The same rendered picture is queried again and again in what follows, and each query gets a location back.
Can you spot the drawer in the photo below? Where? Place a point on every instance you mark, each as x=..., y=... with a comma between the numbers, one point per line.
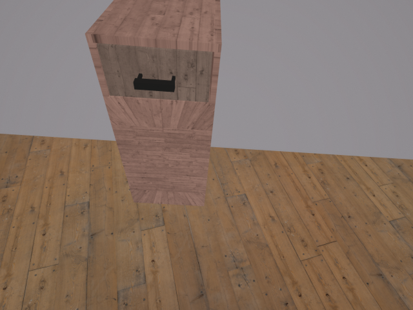
x=123, y=63

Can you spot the cabinet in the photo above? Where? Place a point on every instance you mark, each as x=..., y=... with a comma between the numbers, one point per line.
x=164, y=144

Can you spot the handle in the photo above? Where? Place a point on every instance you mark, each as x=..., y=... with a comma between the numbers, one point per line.
x=154, y=84

